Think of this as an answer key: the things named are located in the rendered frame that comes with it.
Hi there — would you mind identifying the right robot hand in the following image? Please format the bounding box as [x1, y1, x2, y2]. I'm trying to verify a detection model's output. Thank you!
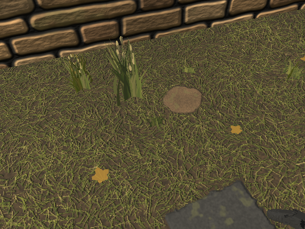
[267, 209, 305, 229]

